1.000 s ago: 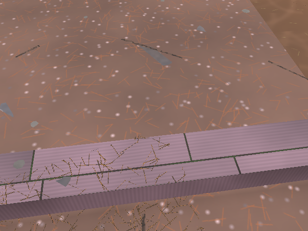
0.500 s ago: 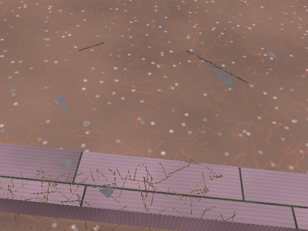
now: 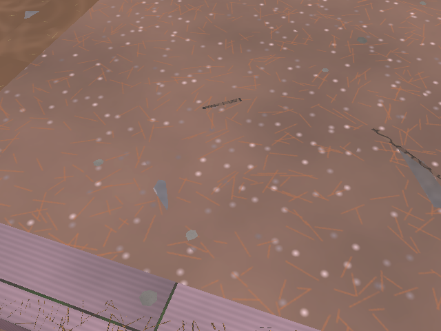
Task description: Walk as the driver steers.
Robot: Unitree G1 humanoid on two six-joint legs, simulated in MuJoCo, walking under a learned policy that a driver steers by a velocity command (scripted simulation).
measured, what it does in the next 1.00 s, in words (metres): climbs, turning right: left foot 0.14 m higher, then right foot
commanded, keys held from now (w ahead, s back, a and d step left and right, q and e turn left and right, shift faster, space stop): w+e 0.94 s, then w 0.06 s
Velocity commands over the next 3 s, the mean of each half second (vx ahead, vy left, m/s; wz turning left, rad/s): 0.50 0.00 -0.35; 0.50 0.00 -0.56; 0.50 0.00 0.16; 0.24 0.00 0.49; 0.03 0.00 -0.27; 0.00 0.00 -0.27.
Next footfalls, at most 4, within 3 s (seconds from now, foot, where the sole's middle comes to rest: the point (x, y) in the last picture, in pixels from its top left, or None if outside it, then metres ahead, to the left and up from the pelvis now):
0.38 left None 0.44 0.17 -0.63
0.96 right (285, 263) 0.65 -0.13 -0.63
1.52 left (274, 157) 1.07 -0.13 -0.63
1.96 right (331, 134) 1.18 -0.35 -0.63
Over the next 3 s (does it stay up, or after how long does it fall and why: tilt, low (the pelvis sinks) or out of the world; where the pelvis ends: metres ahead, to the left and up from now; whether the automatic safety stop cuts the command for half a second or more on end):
stays up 1.08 -0.26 0.14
